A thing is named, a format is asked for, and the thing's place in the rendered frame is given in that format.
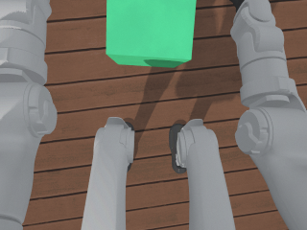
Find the right robot upper arm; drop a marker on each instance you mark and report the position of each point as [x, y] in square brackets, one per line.
[275, 138]

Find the robot right forearm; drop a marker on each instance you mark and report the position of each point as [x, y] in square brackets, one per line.
[262, 59]

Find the robot left foot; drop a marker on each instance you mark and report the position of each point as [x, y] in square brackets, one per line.
[132, 129]

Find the right robot hand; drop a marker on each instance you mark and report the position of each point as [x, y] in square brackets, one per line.
[237, 3]

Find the robot right foot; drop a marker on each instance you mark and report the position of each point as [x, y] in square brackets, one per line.
[173, 134]

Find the robot foot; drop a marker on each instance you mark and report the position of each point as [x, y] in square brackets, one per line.
[132, 129]
[173, 134]

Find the robot left forearm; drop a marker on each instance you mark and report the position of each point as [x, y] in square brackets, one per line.
[23, 32]

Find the carton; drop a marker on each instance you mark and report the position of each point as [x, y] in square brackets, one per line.
[155, 33]

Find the left robot upper arm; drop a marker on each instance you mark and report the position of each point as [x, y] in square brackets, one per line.
[27, 113]

